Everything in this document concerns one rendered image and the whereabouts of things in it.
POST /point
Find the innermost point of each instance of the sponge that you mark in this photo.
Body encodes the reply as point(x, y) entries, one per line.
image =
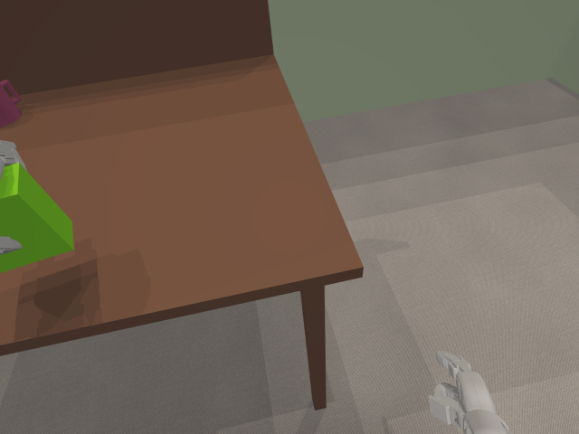
point(29, 215)

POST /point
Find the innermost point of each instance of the table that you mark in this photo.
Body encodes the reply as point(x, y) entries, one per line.
point(165, 131)

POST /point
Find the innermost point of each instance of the right robot hand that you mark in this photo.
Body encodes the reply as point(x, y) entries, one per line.
point(449, 403)

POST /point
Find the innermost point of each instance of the left robot hand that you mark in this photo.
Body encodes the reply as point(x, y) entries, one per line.
point(8, 156)

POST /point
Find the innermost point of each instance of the right robot forearm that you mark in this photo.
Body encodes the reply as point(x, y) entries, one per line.
point(484, 422)

